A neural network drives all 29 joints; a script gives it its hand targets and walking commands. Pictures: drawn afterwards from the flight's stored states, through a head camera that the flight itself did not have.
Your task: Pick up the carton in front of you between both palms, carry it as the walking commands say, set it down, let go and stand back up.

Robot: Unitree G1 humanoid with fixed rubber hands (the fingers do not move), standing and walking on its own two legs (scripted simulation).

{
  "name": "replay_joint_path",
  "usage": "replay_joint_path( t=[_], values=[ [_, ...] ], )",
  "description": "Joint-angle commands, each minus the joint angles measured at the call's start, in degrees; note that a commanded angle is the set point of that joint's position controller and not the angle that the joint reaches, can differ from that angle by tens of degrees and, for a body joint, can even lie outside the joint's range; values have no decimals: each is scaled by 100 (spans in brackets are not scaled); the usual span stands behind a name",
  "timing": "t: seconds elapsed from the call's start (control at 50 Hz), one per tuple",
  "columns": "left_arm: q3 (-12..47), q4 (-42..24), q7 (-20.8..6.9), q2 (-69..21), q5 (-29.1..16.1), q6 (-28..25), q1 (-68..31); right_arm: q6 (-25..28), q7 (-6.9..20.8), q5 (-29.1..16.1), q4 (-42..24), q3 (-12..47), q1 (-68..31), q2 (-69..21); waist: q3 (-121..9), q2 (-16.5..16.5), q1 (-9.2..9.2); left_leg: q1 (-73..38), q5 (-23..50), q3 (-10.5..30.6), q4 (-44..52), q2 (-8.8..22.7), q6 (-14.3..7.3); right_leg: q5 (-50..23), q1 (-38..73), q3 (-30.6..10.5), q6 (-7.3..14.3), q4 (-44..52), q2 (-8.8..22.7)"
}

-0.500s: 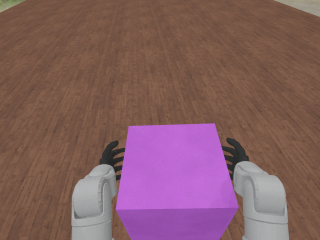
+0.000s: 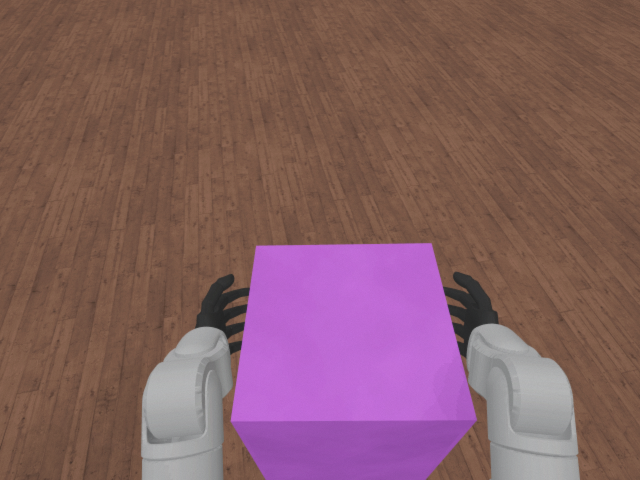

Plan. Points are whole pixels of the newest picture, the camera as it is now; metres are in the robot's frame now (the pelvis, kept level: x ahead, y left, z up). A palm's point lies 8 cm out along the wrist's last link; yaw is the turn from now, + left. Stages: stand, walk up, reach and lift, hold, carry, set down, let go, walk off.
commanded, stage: carry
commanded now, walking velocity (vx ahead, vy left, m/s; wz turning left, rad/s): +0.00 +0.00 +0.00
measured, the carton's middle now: (344, 369) +0.26 -0.01 -0.01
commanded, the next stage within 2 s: hold in 1.60 s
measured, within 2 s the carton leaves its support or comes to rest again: neither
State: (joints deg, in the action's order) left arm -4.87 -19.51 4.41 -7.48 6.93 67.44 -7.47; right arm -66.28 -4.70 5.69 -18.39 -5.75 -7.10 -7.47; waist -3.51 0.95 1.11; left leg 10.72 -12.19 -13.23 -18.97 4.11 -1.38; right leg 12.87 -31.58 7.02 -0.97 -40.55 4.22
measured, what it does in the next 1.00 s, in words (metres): walks ahead: right foot, then left foot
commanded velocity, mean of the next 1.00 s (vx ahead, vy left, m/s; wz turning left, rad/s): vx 0.00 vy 0.00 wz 0.00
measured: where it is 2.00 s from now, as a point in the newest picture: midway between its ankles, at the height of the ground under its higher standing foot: outside the picture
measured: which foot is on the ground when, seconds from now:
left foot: down 0.00-0.12, up 0.14-0.24, down 0.26-1.00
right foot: up 0.00-0.08, down 0.10-1.00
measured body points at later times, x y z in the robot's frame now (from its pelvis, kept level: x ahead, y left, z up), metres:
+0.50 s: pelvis +0.16 -0.02 -0.02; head +0.14 -0.02 +0.43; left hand +0.44 +0.14 +0.07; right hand +0.45 -0.16 +0.07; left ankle +0.05 +0.10 -0.75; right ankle +0.18 -0.11 -0.75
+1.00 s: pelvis +0.14 +0.00 -0.02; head +0.10 -0.01 +0.43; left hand +0.41 +0.16 +0.04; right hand +0.42 -0.14 +0.03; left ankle +0.05 +0.10 -0.75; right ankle +0.18 -0.11 -0.75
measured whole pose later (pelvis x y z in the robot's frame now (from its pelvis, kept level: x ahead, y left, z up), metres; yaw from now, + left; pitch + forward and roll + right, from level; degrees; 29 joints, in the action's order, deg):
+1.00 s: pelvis +0.14 +0.00 -0.02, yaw +2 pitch +2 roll +0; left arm -6.7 -4.3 2.3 -7.5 10.0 57.4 -8.4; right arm -57.6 -2.8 10.3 -3.8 -6.5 -8.7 -7.6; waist -7.5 -0.7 0.0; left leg 8.4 -23.3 -6.7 -30.0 2.8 0.5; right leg 13.1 -20.2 12.0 1.5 -31.7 4.3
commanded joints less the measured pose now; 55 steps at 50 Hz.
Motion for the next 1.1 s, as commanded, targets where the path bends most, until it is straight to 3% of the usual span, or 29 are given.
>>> replay_joint_path(
  t=[0.0,0.04,0.06,0.08,0.1,0.12,0.14,0.16,0.18,0.22,0.26,0.3,0.4,0.56,0.68,0.84,1.08],
  values=[
    [4161,-625,-1238,-5261,-2230,-42,-2449,-61,1534,-2388,-694,4102,-2448,-5198,-1675,-1212,5,-1200,3788,204,-24,1018,-297,-906,731,362,-13,849,-217],
    [4114,-674,-1264,-5050,-2263,79,-2373,-158,1481,-2287,-721,4047,-2427,-4991,-1608,-997,-55,-931,3092,24,-499,872,-112,-1692,1436,522,-13,1586,-249],
    [4069,-665,-1288,-4923,-2264,144,-2348,-217,1457,-2227,-695,4025,-2412,-4869,-1507,-742,-94,-662,2598,-39,-811,732,52,-2218,1933,582,-25,2105,-230],
    [4002,-629,-1317,-4788,-2261,223,-2394,-274,1433,-2159,-615,3990,-2386,-4736,-1546,-572,-116,-161,2017,37,-1101,650,219,-2822,2694,304,5,2139,118],
    [3899,-526,-1339,-4621,-2252,303,-2427,-346,1409,-2118,-545,3929,-2407,-4556,-1749,174,-125,340,395,86,-1683,390,433,-5096,3373,-584,133,1735,954],
    [3812,-251,-1361,-4578,-2198,328,-2414,-457,1374,-2165,-528,4018,-2517,-4562,-2075,859,-140,904,-1238,584,-1914,198,538,-6141,4252,-1191,741,1363,1585],
    [3729,-60,-1385,-4636,-2191,323,-2193,-519,1368,-2182,-589,4036,-2570,-4536,-2207,1129,-179,996,-1888,720,-2028,163,509,-5486,4131,-1525,1013,1678,1748],
    [3683,6,-1402,-4759,-2200,321,-2243,-541,1373,-2190,-550,4059,-2737,-4641,-2125,1095,-156,948,-2070,849,-1868,118,455,-4797,3911,-1509,998,1896,1599],
    [3666,48,-1419,-4899,-2212,323,-2318,-532,1386,-2199,-453,4072,-2836,-4781,-2101,917,-142,857,-2051,890,-1456,108,395,-4248,3783,-1353,913,1966,1487],
    [3717,38,-1448,-5124,-2272,292,-2560,-467,1409,-2231,-381,4109,-3016,-5056,-2103,719,-103,272,-853,769,-428,118,369,-3465,3399,-773,601,1855,1111],
    [3775,-46,-1466,-5214,-2309,249,-2724,-417,1420,-2256,-397,4152,-3102,-5223,-2132,450,-109,6,-3,842,-252,329,404,-2900,3180,-333,412,1675,827],
    [3815,-61,-1458,-5247,-2351,245,-2892,-426,1417,-2256,-401,4115,-3247,-5207,-2033,79,-141,-145,1171,893,-706,498,394,-3338,2937,-236,371,1305,670],
    [3810,129,-1408,-5122,-2234,280,-2667,-422,1434,-2181,-36,3980,-2823,-5120,-2066,-138,-107,-133,2346,847,-1019,460,393,-4361,2788,-155,402,749,639],
    [3925,47,-1414,-5211,-2298,205,-2844,-327,1442,-2192,-77,3994,-2917,-5209,-1970,-242,-103,-273,2862,937,-1051,522,321,-3544,2489,-74,324,637,533],
    [3985,386,-1441,-5208,-2134,-31,-2710,-95,1488,-2054,207,4080,-2816,-5188,-1841,-290,-96,-260,2763,985,-1042,580,230,-2781,2300,-67,298,639,530],
    [3794,744,-1462,-5049,-1814,-706,-2803,580,1503,-1725,587,3917,-2939,-5049,-1554,-163,-95,-1,1561,1014,-794,507,152,-2304,2323,-148,276,943,594],
    [2753,2050,-1487,-4631,-904,-1932,-2904,1798,1487,-777,1931,2874,-2945,-4706,-1248,-137,-117,334,266,1100,-465,467,48,-1225,2135,-229,221,1370,604]
  ],
)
